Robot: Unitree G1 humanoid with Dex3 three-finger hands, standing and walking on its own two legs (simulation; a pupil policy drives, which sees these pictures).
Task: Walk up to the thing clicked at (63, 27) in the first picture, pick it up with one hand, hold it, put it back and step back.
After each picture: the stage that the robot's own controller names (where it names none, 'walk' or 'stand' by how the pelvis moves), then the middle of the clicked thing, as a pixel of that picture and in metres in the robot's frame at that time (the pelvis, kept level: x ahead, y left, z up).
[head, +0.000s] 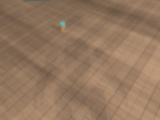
stand; (62, 26) +1.74 +0.28 -0.72
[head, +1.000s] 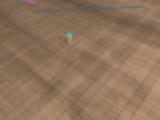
walk; (69, 38) +1.63 +0.30 -0.72
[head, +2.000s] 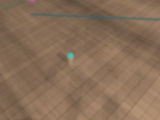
walk; (70, 59) +1.12 +0.20 -0.71
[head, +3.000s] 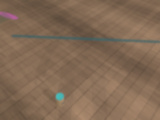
walk; (60, 99) +0.68 +0.18 -0.69
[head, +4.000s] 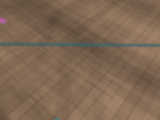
walk; out of the picture +0.41 +0.17 -0.70
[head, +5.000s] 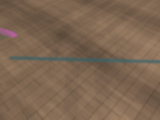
stand; out of the picture +0.33 +0.16 -0.72
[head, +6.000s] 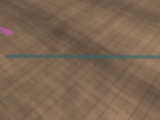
stand; out of the picture +0.33 +0.18 -0.73
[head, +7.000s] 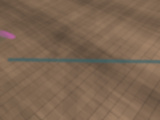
stand; out of the picture +0.33 +0.17 -0.73
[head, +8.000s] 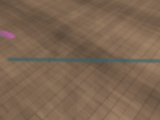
stand; out of the picture +0.32 +0.17 -0.73
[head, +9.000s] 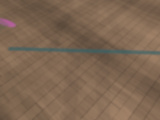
go down; out of the picture +0.34 +0.16 -0.72
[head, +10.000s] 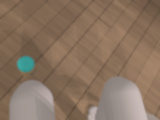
go down; (27, 67) +0.42 +0.20 -0.29
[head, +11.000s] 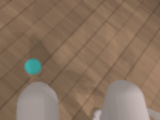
close in; (34, 69) +0.42 +0.19 -0.30
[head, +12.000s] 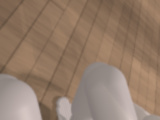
close in; out of the picture +0.41 +0.24 -0.22
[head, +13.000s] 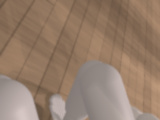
close; out of the picture +0.40 +0.25 -0.22
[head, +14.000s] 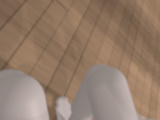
lift; out of the picture +0.35 +0.22 -0.21
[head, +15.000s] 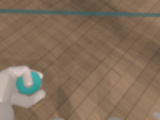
lift; (32, 90) +0.32 +0.18 +0.00
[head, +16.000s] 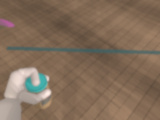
hold; (39, 91) +0.33 +0.16 +0.02
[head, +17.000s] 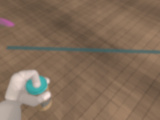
hold; (39, 94) +0.32 +0.17 +0.01
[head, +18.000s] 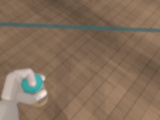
crouch; (35, 91) +0.34 +0.17 -0.05
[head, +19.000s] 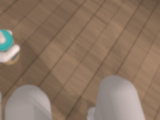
lower; (5, 48) +0.46 +0.22 -0.10
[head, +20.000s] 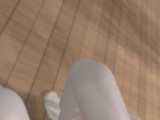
lower; out of the picture +0.43 +0.26 -0.23
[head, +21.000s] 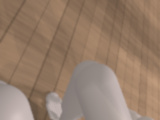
lower; out of the picture +0.42 +0.27 -0.23
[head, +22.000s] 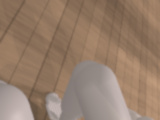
lower; out of the picture +0.42 +0.27 -0.23
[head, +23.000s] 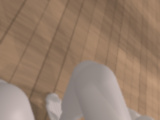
lower; out of the picture +0.41 +0.26 -0.23
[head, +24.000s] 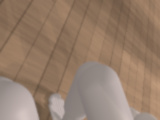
open; out of the picture +0.40 +0.24 -0.23
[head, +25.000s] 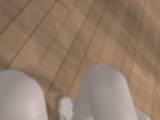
stand; out of the picture +0.40 +0.23 -0.23
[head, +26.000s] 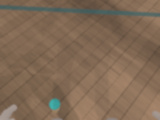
stand; (55, 106) +0.38 +0.16 -0.55
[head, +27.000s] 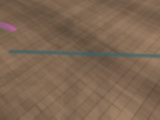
stand; out of the picture +0.36 +0.15 -0.66
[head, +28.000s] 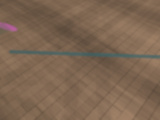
stand; out of the picture +0.35 +0.15 -0.67
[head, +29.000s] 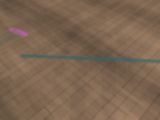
stand; out of the picture +0.37 +0.15 -0.72
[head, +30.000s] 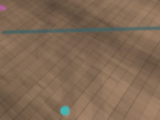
walk; (65, 112) +0.43 +0.13 -0.69
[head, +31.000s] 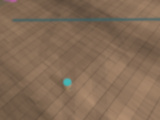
walk; (67, 85) +0.68 +0.14 -0.69
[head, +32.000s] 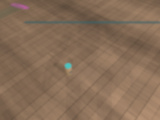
stand; (68, 69) +1.00 +0.18 -0.70
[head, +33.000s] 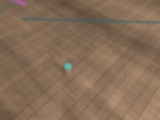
stand; (68, 69) +0.96 +0.15 -0.71
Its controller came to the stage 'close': yes
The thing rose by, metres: 0.72
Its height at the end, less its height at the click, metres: +0.00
